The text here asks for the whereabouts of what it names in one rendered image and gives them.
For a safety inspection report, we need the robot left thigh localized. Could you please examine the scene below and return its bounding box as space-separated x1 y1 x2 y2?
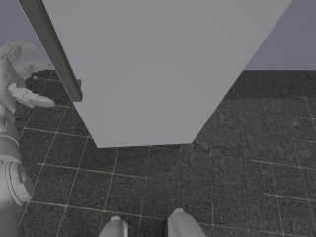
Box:
99 220 128 237

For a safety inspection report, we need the robot left shin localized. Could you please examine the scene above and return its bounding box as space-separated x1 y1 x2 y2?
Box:
110 216 121 221

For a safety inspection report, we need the robot left hand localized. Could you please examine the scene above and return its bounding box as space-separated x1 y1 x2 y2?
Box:
0 40 55 108

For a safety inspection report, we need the robot left forearm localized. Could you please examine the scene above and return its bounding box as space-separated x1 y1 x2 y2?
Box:
0 94 23 165

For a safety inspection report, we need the handle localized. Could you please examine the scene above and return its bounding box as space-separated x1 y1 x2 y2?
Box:
18 0 83 102

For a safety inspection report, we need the fridge door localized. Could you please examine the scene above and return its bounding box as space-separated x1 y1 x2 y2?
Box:
17 0 292 148

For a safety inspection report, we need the left robot upper arm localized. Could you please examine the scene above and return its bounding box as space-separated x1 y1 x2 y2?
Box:
0 162 35 237

